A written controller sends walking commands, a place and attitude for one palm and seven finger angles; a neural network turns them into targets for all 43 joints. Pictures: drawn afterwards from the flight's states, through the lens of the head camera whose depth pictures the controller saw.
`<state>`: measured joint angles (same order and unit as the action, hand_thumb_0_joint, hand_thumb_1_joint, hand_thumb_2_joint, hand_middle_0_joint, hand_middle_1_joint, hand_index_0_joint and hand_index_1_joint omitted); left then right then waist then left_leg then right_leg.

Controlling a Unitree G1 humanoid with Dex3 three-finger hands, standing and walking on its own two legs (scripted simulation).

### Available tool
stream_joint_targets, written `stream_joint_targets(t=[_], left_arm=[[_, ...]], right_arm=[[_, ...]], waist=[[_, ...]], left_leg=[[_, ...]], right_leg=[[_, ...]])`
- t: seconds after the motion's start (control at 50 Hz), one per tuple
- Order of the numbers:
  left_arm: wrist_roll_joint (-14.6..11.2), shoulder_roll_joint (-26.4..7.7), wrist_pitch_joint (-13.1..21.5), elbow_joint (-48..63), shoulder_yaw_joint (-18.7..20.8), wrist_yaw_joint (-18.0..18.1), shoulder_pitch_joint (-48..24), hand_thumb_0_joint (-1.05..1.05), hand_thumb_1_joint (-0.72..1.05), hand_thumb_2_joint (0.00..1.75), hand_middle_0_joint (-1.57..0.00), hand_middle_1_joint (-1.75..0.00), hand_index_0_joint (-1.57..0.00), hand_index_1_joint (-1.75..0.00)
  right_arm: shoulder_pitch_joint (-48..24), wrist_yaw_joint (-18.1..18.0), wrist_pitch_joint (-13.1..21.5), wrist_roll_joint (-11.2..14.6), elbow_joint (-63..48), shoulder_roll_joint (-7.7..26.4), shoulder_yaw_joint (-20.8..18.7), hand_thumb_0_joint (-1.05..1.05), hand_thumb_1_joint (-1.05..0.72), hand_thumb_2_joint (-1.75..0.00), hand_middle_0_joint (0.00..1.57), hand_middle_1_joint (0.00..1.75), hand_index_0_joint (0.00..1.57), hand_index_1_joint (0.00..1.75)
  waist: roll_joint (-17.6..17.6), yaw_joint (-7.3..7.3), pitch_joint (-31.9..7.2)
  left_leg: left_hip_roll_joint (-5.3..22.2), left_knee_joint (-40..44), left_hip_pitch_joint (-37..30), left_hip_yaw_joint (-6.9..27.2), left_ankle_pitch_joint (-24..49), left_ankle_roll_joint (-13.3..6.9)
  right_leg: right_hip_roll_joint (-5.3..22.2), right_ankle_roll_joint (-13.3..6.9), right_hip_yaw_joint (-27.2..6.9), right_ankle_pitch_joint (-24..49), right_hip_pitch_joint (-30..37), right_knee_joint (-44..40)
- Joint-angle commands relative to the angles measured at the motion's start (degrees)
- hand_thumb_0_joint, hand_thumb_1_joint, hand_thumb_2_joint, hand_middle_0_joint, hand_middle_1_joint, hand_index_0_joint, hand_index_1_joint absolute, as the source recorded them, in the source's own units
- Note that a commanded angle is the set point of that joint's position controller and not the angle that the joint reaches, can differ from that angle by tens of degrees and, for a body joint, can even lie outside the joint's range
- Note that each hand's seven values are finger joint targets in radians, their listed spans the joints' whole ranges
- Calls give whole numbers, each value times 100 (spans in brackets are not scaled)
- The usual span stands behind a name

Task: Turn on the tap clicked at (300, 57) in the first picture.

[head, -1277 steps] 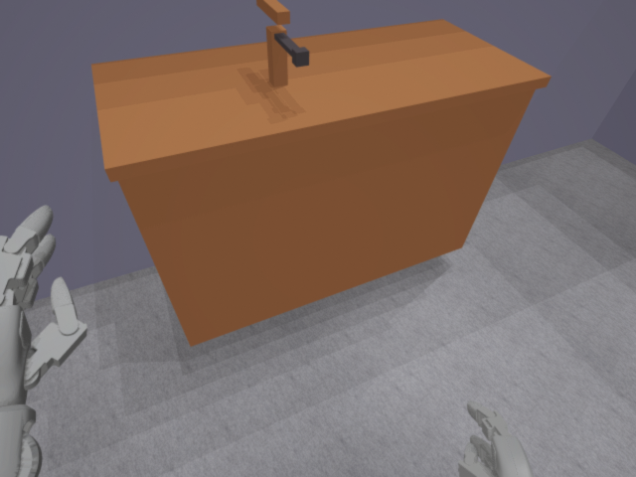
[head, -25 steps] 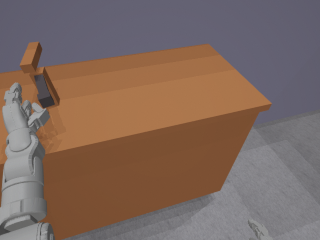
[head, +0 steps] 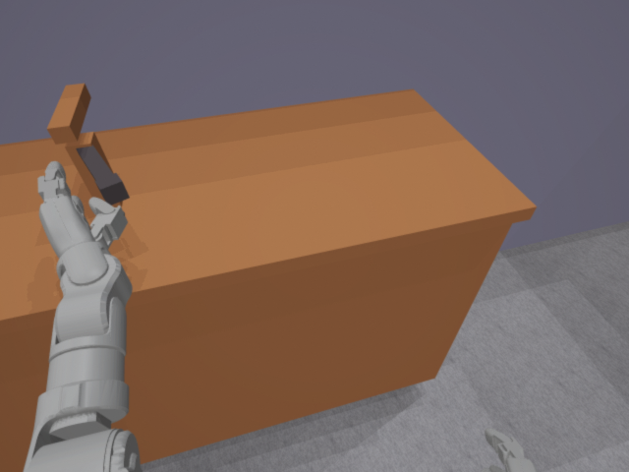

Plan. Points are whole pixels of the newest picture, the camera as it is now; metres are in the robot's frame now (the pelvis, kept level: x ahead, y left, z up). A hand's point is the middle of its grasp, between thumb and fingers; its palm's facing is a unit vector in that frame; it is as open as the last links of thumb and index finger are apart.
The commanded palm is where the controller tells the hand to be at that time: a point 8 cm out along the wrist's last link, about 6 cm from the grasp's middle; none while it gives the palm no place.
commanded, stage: push the lever round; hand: left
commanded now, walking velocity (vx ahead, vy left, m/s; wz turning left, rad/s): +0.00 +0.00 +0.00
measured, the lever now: (112, 189) +0.41 +0.31 +0.16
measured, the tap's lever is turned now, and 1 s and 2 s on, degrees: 23 53 82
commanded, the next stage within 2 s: lift the hand up off the lever in 1.84 s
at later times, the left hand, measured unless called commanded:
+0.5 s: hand (157, 199) +0.40 +0.25 +0.16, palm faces +0.74 -0.67 -0.06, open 7.6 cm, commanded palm +0.36 +0.26 +0.16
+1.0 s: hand (185, 183) +0.44 +0.22 +0.16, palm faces +0.81 -0.58 -0.11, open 7.6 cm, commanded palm +0.39 +0.24 +0.16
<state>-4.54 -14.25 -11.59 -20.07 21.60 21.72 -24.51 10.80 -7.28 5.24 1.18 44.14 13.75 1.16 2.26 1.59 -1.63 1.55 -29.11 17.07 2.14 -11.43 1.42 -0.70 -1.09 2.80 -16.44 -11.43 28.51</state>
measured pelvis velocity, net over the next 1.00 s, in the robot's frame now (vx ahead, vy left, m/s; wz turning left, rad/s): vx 0.00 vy -0.01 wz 0.00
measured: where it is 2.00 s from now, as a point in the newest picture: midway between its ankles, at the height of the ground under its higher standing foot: outside the picture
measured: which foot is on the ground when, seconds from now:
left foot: down 0.00-1.00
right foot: down 0.00-1.00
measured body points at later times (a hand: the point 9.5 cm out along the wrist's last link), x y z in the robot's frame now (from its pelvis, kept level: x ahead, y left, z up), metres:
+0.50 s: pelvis +0.00 +0.00 +0.00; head -0.01 -0.01 +0.45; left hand +0.36 +0.28 +0.16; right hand +0.14 -0.24 -0.11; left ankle +0.05 +0.14 -0.74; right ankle -0.01 -0.11 -0.74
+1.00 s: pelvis +0.00 -0.01 -0.01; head +0.00 -0.02 +0.44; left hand +0.39 +0.25 +0.16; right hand +0.11 -0.26 -0.14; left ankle +0.05 +0.14 -0.74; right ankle -0.01 -0.11 -0.74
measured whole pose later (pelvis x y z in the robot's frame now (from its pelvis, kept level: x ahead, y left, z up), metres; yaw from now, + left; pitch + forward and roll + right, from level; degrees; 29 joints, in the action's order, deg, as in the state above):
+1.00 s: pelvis +0.00 -0.01 -0.01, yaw +0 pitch +4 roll +0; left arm 4.5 -7.2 -14.9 -38.7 22.2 46.0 -45.4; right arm 11.9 -2.9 2.8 -2.8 48.1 12.5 -1.5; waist 2.2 -1.3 -4.8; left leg 1.8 -34.0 25.2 2.8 -13.0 2.1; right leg -1.0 -1.8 3.3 -18.8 -19.9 34.4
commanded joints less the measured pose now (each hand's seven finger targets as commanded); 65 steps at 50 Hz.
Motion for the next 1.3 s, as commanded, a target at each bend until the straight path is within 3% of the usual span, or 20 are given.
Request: stream_joint_targets(t=[0.0,0.04,0.08,0.14,0.22,0.34,0.44,0.52,0.64,0.7,0.74,0.82,0.94,1.02,1.04,1.12,1.14,1.22,1.24,1.28], left_arm=[[157,-1281,321,1085,-29,172,-2717,0,90,90,-15,-15,-15,-15],[254,-1370,292,1205,75,311,-2707,0,90,90,-15,-15,-15,-15],[295,-944,293,1304,-268,442,-2873,0,90,90,-15,-15,-15,-15],[353,-930,274,1276,-171,646,-2658,0,90,90,-15,-15,-15,-15],[419,-798,205,1035,-234,875,-2874,0,90,90,-15,-15,-15,-15],[594,-504,139,871,-494,1151,-3456,0,90,90,-15,-15,-15,-15],[684,-511,119,552,-383,1411,-3720,0,90,90,-15,-15,-15,-15],[726,-226,117,328,-523,1620,-3865,0,90,90,-15,-15,-15,-15],[856,-355,68,119,-285,1920,-3977,0,90,90,-15,-15,-15,-15],[890,-304,35,-57,-320,2028,-4296,0,90,90,-15,-15,-15,-15],[932,-553,40,-113,-56,2108,-4241,0,90,90,-15,-15,-15,-15],[1038,-155,21,-314,-403,2235,-4665,0,90,90,-15,-15,-15,-15],[1107,-430,6,-764,-99,2441,-4962,0,90,90,-15,-15,-15,-15],[1174,-222,10,-1021,-247,2565,-5337,0,90,90,-15,-15,-15,-15],[1220,-409,12,-1087,-60,2598,-5258,0,90,90,-15,-15,-15,-15],[1266,-305,6,-1254,-143,2719,-5623,0,90,90,-15,-15,-15,-15],[1298,-388,-2,-1362,-34,2748,-5526,0,90,90,-15,-15,-15,-15],[1348,-247,14,-1481,-148,2850,-5852,0,90,90,-15,-15,-15,-15],[1365,-360,18,-1558,-13,2873,-5788,0,90,90,-15,-15,-15,-15],[1386,-393,33,-1691,-11,2889,-5906,0,90,90,-15,-15,-15,-15]], right_arm=[[-628,-79,242,-35,-745,677,-241,0,-90,-90,20,30,20,30],[-621,-53,186,-60,-749,686,-271,0,-90,-90,20,30,20,30],[-644,-19,190,-66,-769,627,-267,0,-90,-90,20,30,20,30],[-635,22,145,-90,-759,652,-304,0,-90,-90,20,30,20,30],[-668,34,101,-107,-717,622,-306,0,-90,-90,20,30,20,30],[-704,69,68,-154,-638,606,-315,0,-90,-90,20,30,20,30],[-634,109,35,-212,-559,623,-353,0,-90,-90,20,30,20,30],[-590,172,44,-246,-529,579,-376,0,-90,-90,20,30,20,30],[-511,261,-12,-287,-465,603,-428,0,-90,-90,20,30,20,30],[-489,274,-19,-304,-444,576,-427,0,-90,-90,20,30,20,30],[-480,284,-41,-317,-425,603,-462,0,-90,-90,20,30,20,30],[-379,347,-23,-356,-361,554,-451,0,-90,-90,20,30,20,30],[-229,382,-21,-403,-250,609,-505,0,-90,-90,20,30,20,30],[-80,444,3,-436,-201,580,-503,0,-90,-90,20,30,20,30],[-46,452,-10,-458,-168,609,-537,0,-90,-90,20,30,20,30],[72,510,-15,-479,-134,584,-543,0,-90,-90,20,30,20,30],[97,516,-17,-493,-102,607,-567,0,-90,-90,20,30,20,30],[196,579,6,-515,-71,587,-563,0,-90,-90,20,30,20,30],[219,581,-2,-530,-45,611,-590,0,-90,-90,20,30,20,30],[290,592,0,-534,-33,605,-581,0,-90,-90,20,30,20,30]], waist=[[-153,-159,-1236],[99,-82,-1481],[111,-155,-1532],[32,-59,-1603],[-210,-149,-1379],[26,-218,-1301],[-134,-208,-1516],[-182,-266,-1655],[-206,-206,-1776],[-339,-305,-1685],[-250,-225,-1747],[-165,-378,-1757],[-242,-375,-1914],[-328,-510,-1951],[-231,-430,-2062],[-195,-560,-2089],[-267,-497,-2111],[-220,-615,-2157],[-203,-551,-2177],[-316,-614,-2188]], left_leg=[[-170,303,-700,-145,477,-263],[-170,282,-804,-151,661,-246],[-166,244,-873,-156,803,-246],[-160,242,-842,-143,889,-228],[-155,221,-674,-170,708,-245],[-154,231,-662,-127,502,-220],[-163,168,-616,-118,554,-216],[-161,63,-571,-149,665,-210],[-156,-26,-461,-158,866,-191],[-153,-67,-333,-187,700,-217],[-155,-95,-292,-206,729,-217],[-147,-180,-263,-203,740,-207],[-155,-257,-93,-187,629,-213],[-151,-357,-28,-209,709,-230],[-146,-356,-43,-167,767,-212],[-140,-441,42,-219,762,-226],[-140,-424,57,-173,769,-219],[-124,-478,80,-198,794,-229],[-128,-473,85,-156,796,-223],[-121,-505,160,-182,766,-242]], right_leg=[[-10,49,-127,882,-74,-559],[-13,15,-127,1016,52,-518],[-22,13,-103,1164,24,-460],[-42,-7,-70,1205,118,-416],[-24,25,-75,1043,-40,-430],[-37,-15,-64,742,-240,-430],[-40,-26,-44,768,-227,-376],[-31,-13,-33,889,-289,-285],[-41,-31,0,1065,-255,-171],[-20,2,-18,919,-387,-177],[-21,-7,-31,938,-342,-169],[-26,-13,-1,951,-530,-84],[-27,4,-9,850,-605,-40],[-17,32,3,1013,-725,41],[-32,4,17,1022,-682,75],[-3,43,0,1115,-769,110],[-27,24,31,1075,-747,124],[-21,42,33,1128,-848,166],[-40,22,52,1074,-850,184],[-22,52,40,1114,-871,199]])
